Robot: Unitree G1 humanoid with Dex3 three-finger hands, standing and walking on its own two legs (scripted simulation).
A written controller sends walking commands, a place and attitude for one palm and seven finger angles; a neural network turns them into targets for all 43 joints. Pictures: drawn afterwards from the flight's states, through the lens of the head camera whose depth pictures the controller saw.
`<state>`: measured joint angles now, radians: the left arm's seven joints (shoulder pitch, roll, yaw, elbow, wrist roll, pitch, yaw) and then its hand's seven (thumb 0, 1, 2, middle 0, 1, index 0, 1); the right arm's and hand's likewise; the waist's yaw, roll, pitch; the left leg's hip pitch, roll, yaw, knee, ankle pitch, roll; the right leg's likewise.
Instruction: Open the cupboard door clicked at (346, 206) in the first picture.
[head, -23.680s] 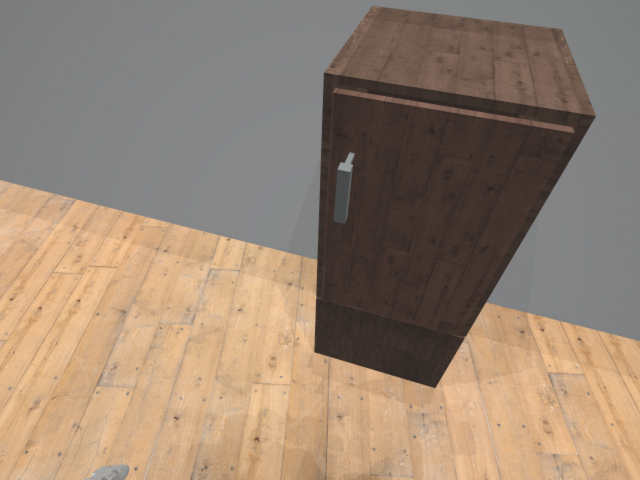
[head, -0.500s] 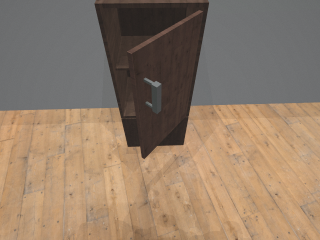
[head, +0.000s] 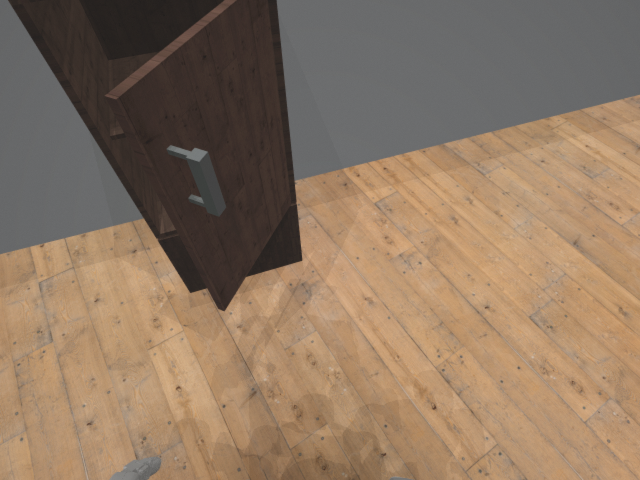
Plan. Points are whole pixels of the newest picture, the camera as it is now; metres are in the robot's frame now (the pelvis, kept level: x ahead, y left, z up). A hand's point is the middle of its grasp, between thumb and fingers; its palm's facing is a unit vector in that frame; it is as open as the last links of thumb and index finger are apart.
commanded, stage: walk to a spot facing it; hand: left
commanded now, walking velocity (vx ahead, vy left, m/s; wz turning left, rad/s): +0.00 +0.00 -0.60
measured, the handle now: (196, 180) +0.52 +0.24 +0.02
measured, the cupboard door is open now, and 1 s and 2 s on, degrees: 48 48 48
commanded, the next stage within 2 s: none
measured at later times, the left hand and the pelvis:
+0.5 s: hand (199, 470) +0.14 +0.19 -0.17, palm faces -0.24 -0.95 -0.20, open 7.4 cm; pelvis +0.02 +0.01 +0.01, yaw -18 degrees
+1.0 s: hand (274, 426) +0.20 +0.09 -0.15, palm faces -0.54 -0.81 -0.23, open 7.4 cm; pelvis +0.03 -0.04 +0.01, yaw -36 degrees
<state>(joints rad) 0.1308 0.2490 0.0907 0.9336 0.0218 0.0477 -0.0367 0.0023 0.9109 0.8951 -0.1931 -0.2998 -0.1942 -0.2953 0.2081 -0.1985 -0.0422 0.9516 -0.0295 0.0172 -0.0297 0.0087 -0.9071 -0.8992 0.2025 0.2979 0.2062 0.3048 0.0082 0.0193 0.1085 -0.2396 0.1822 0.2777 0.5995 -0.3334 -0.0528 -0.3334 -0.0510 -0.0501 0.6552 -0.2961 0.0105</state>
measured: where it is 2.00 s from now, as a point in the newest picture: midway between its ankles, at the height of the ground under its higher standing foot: (458, 444)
